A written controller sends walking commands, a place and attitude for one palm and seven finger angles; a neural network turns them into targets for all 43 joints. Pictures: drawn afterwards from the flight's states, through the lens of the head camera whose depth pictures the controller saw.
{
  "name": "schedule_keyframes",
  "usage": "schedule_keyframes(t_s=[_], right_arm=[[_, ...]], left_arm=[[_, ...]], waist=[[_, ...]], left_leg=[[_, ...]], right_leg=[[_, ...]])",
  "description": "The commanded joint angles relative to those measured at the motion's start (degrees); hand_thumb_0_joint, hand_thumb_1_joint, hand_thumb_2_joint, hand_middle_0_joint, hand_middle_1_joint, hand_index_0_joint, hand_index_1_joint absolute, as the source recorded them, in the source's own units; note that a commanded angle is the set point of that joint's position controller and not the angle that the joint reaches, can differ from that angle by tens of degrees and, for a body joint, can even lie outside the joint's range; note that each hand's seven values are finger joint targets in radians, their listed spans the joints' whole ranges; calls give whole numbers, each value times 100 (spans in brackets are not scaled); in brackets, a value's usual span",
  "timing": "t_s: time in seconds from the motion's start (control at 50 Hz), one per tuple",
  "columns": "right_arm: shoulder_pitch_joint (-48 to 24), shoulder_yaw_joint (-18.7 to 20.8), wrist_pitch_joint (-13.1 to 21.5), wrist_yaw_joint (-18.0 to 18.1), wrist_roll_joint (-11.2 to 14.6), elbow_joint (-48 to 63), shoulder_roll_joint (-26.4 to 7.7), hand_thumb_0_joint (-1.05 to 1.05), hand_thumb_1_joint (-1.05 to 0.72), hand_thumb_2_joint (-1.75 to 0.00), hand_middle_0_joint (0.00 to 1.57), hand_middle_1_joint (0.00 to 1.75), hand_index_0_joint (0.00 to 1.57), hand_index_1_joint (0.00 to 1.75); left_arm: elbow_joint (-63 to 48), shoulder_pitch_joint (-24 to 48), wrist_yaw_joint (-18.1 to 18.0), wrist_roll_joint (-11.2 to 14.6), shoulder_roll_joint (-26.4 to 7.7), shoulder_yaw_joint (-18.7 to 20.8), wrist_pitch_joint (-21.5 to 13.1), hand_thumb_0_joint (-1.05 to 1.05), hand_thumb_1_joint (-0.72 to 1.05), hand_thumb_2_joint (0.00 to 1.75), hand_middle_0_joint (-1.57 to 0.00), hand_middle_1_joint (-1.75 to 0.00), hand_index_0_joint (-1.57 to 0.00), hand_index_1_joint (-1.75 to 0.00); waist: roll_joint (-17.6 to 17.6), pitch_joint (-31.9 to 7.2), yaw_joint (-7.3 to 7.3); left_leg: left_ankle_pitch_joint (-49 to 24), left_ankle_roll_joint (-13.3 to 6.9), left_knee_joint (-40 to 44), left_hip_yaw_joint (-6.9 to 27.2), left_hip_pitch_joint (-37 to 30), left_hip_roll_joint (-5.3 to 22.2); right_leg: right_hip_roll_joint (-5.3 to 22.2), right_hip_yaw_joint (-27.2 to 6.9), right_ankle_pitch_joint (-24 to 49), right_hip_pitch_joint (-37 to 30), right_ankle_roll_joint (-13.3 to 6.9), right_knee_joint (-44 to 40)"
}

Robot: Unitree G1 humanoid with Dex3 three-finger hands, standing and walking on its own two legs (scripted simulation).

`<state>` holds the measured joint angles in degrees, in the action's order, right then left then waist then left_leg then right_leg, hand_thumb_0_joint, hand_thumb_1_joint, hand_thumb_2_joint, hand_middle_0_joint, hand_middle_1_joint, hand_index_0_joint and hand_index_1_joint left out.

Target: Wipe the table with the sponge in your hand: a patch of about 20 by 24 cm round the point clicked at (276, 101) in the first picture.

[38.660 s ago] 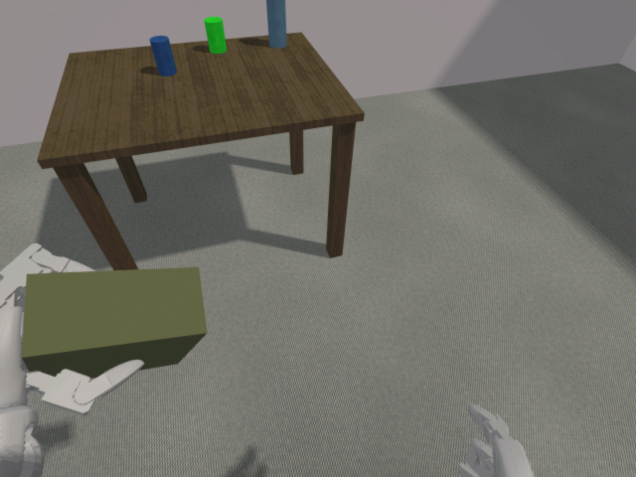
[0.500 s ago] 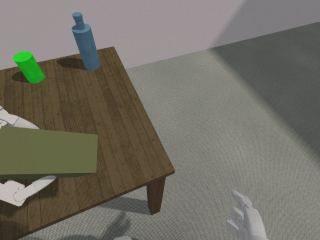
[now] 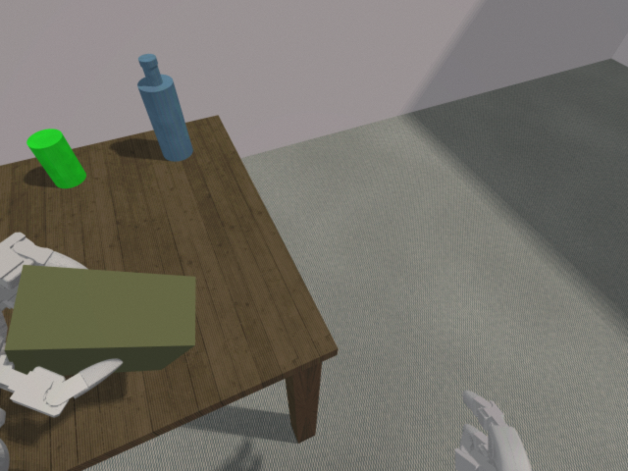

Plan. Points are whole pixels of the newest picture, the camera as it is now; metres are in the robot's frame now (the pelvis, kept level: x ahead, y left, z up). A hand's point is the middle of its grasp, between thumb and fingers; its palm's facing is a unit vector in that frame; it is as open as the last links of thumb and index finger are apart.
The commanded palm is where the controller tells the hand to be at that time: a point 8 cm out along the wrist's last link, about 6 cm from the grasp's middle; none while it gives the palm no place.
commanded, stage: shuffle to correct the standing spot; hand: left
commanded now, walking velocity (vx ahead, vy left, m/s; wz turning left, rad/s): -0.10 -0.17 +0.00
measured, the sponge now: (131, 327) +0.23 +0.19 +0.12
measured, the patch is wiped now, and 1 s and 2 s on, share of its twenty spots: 0.00 0.00 0.00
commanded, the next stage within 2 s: come to a stop and stand still in 1.24 s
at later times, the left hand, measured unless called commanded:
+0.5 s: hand (43, 356) +0.19 +0.24 +0.16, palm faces +0.31 -0.83 -0.46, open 10.6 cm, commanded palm +0.14 +0.28 +0.18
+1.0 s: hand (77, 335) +0.21 +0.22 +0.17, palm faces +0.30 -0.85 -0.43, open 10.6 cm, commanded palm +0.15 +0.26 +0.18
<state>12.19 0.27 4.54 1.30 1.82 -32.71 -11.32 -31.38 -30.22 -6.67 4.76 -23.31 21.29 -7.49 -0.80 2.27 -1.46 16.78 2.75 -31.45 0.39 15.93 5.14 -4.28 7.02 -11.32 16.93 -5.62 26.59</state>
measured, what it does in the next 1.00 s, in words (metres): stands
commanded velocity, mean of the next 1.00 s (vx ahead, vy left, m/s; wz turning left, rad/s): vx -0.19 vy -0.18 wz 0.00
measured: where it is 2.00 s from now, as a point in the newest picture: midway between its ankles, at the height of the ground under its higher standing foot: outside the picture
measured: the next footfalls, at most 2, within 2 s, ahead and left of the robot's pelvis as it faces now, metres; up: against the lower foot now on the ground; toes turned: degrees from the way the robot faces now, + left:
none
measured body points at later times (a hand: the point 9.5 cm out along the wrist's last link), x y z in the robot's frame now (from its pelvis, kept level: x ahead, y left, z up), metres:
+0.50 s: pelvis -0.02 +0.00 +0.00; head +0.02 +0.01 +0.45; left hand +0.17 +0.28 +0.19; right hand +0.15 -0.24 -0.09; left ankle -0.01 +0.16 -0.73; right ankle +0.03 -0.06 -0.73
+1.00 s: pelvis -0.01 -0.02 +0.00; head +0.01 -0.01 +0.45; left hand +0.19 +0.26 +0.19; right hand +0.14 -0.25 -0.09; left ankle -0.02 +0.15 -0.73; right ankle +0.03 -0.06 -0.73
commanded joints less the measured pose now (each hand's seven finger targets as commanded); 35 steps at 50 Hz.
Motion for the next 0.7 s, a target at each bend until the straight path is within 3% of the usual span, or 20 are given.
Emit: schedule_keyframes(t_s=[0.0,0.02,0.06,0.12,0.18,0.22,0.26,0.3,0.32,0.36,0.4,0.42,0.44,0.48,0.5,0.52,0.56,0.6,0.64,0.68], right_arm=[[-341,278,243,111,-19,820,-689,0,-90,-90,20,30,20,30],[-405,243,246,139,-13,805,-681,0,-90,-90,20,30,20,30],[-476,217,278,182,-81,823,-685,0,-90,-90,20,30,20,30],[-610,215,280,233,-95,802,-658,0,-90,-90,20,30,20,30],[-474,309,302,210,-111,778,-678,0,-90,-90,20,30,20,30],[-461,329,309,197,-89,750,-669,0,-90,-90,20,30,20,30],[-429,349,309,178,-94,779,-718,0,-90,-90,20,30,20,30],[-425,357,326,168,-91,756,-696,0,-90,-90,20,30,20,30],[-412,353,318,168,-80,723,-676,0,-90,-90,20,30,20,30],[-301,359,281,145,-57,769,-668,0,-90,-90,20,30,20,30],[-352,321,255,150,-41,774,-627,0,-90,-90,20,30,20,30],[-442,257,244,177,-30,777,-631,0,-90,-90,20,30,20,30],[-468,208,255,204,-65,827,-598,0,-90,-90,20,30,20,30],[-521,166,289,243,-123,874,-664,0,-90,-90,20,30,20,30],[-560,168,296,251,-119,869,-698,0,-90,-90,20,30,20,30],[-653,151,286,270,-91,863,-675,0,-90,-90,20,30,20,30],[-462,227,314,225,-68,836,-716,0,-90,-90,20,30,20,30],[-329,300,352,155,-69,805,-750,0,-90,-90,20,30,20,30],[-306,285,392,124,-63,782,-737,0,-90,-90,20,30,20,30],[-303,305,416,70,-46,786,-754,0,-90,-90,20,30,20,30]], left_arm=[[-1438,308,-198,71,-1035,731,-368,0,10,130,-120,-160,-120,-160],[-1551,382,-224,97,-1131,760,-374,0,10,130,-120,-160,-120,-160],[-1698,411,-231,90,-1134,797,-445,0,10,130,-120,-160,-120,-160],[-1708,377,-235,62,-1249,948,-514,0,10,130,-120,-160,-120,-160],[-1479,335,-174,18,-1144,967,-600,0,10,130,-120,-160,-120,-160],[-1246,127,-153,24,-995,887,-600,0,10,130,-120,-160,-120,-160],[-1230,32,-131,1,-1017,950,-653,0,10,130,-120,-160,-120,-160],[-1222,18,-142,-30,-1058,1021,-712,0,10,130,-120,-160,-120,-160],[-1201,-86,-173,-16,-1075,1056,-702,0,10,130,-120,-160,-120,-160],[-1330,-197,-192,7,-1073,1037,-672,0,10,130,-120,-160,-120,-160],[-1435,-164,-237,31,-1117,1033,-602,0,10,130,-120,-160,-120,-160],[-1523,-177,-262,61,-1117,977,-570,0,10,130,-120,-160,-120,-160],[-1630,-180,-251,62,-1080,902,-570,0,10,130,-120,-160,-120,-160],[-1791,-5,-249,60,-1130,900,-611,0,10,130,-120,-160,-120,-160],[-1817,139,-257,37,-1139,914,-615,0,10,130,-120,-160,-120,-160],[-1830,307,-262,-10,-1171,894,-595,0,10,130,-120,-160,-120,-160],[-1542,524,-220,-81,-973,768,-519,0,10,130,-120,-160,-120,-160],[-1422,713,-170,-120,-872,647,-464,0,10,130,-120,-160,-120,-160],[-1306,783,-151,-107,-768,484,-425,0,10,130,-120,-160,-120,-160],[-1129,709,-132,-116,-714,449,-400,0,10,130,-120,-160,-120,-160]], waist=[[386,-869,18],[226,-773,5],[-99,-826,59],[-740,-976,85],[-533,-1169,115],[-434,-1251,59],[-264,-1304,86],[74,-1271,77],[222,-1297,51],[627,-1327,46],[809,-1183,70],[574,-1127,59],[411,-1075,67],[-315,-874,72],[-871,-865,74],[-1208,-745,73],[-1215,-571,100],[-1147,-473,85],[-948,-581,59],[-713,-571,76]], left_leg=[[238,-365,-55,133,-218,78],[87,-369,101,220,-295,143],[-444,-428,455,418,-222,395],[-1842,-490,694,730,-40,836],[-2461,-441,350,543,-50,862],[-2335,-393,275,522,-20,761],[-1879,-419,123,504,129,717],[-937,-405,-151,355,261,457],[-601,-374,-202,308,217,297],[370,-338,-468,89,25,-18],[587,-338,-661,-13,-275,-115],[542,-367,-339,73,-480,-19],[535,-403,31,81,-552,88],[407,-582,1009,733,-126,628],[415,-711,1315,1092,264,1026],[545,-786,1536,1263,680,1293],[1095,-740,1525,993,1197,1285],[479,-641,1126,733,925,1089],[42,-583,953,682,631,988],[462,-535,912,632,818,906]], right_leg=[[1535,-1644,-210,-207,186,-1123],[1533,-1582,-177,-62,126,-1070],[1342,-1358,216,-249,265,-762],[1049,-996,1429,-804,521,-145],[1115,-926,2179,-1070,535,-29],[1189,-949,2358,-1095,402,47],[1268,-1000,2232,-1068,410,30],[1493,-1223,2024,-859,408,-214],[1585,-1333,1809,-725,309,-401],[1824,-1625,581,-334,289,-911],[1965,-1757,-710,203,249,-1330],[1907,-1681,-1071,427,145,-1305],[1700,-1537,-1244,494,170,-1138],[1127,-1187,-1043,123,466,-609],[901,-1015,-774,-233,628,-146],[847,-893,-650,-493,654,311],[763,-762,-699,-788,622,558],[756,-684,-181,-718,550,184],[766,-630,103,-743,518,-20],[830,-736,-55,-885,465,-68]])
